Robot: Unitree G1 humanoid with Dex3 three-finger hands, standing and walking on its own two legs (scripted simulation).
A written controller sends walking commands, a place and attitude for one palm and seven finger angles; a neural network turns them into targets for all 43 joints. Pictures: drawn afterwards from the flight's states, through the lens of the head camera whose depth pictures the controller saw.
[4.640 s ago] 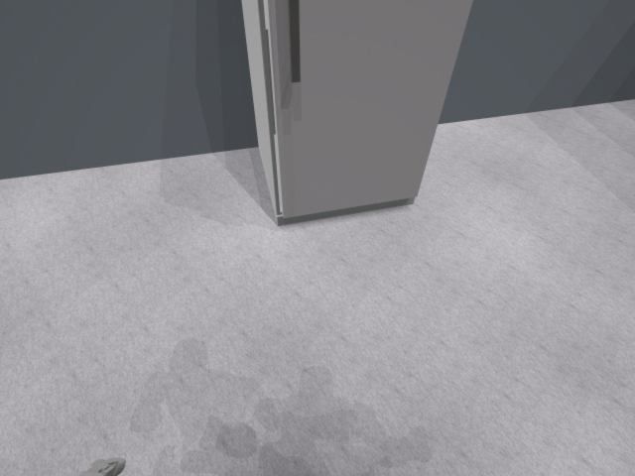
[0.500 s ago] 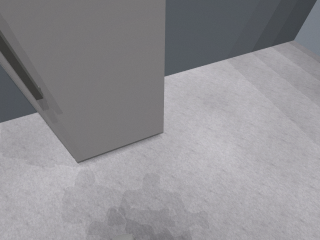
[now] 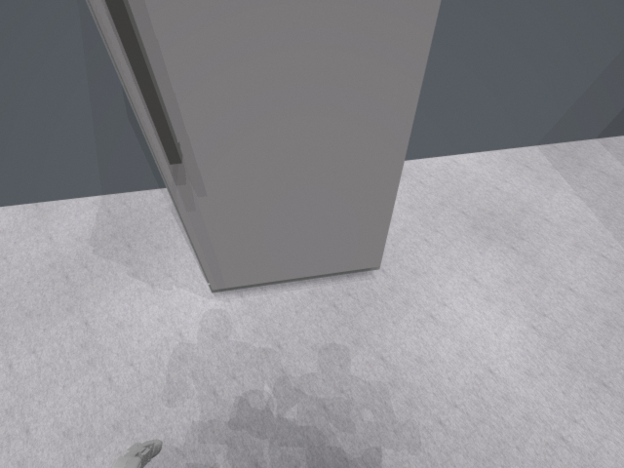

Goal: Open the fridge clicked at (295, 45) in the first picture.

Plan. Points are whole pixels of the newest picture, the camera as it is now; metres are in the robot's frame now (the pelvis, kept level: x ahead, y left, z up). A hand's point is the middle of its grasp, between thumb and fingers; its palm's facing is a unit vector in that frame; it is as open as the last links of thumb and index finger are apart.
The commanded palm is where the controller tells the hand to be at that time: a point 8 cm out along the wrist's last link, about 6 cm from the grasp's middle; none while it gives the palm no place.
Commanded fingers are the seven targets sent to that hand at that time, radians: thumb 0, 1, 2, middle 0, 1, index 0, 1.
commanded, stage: turn to face it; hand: left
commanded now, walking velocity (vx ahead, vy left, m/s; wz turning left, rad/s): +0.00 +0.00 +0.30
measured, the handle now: (136, 43) +0.72 +0.33 +0.18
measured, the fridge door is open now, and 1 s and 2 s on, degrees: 0 0 0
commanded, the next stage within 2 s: take the last steps up to it in 0.14 s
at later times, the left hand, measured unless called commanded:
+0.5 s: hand out of the picture -0.06 +0.24 -0.18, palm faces +0.21 -0.96 -0.21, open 7.4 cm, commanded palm none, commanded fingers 0.00 0.90 0.90 -0.20 -0.30 -0.20 -0.30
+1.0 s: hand (179, 410) +0.23 +0.23 -0.16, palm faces +0.18 -0.97 -0.17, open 7.3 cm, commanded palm none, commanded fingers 0.00 0.90 0.90 -0.20 -0.30 -0.20 -0.30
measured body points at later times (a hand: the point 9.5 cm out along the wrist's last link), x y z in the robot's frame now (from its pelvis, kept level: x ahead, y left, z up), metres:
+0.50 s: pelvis -0.01 +0.04 +0.00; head -0.01 +0.07 +0.45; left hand -0.07 +0.29 -0.16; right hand +0.09 -0.19 -0.13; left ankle -0.06 +0.13 -0.73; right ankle +0.01 -0.10 -0.69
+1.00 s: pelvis +0.15 +0.04 -0.01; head +0.17 +0.04 +0.44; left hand +0.22 +0.28 -0.15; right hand +0.08 -0.18 -0.16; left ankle -0.02 +0.13 -0.65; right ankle +0.22 -0.04 -0.73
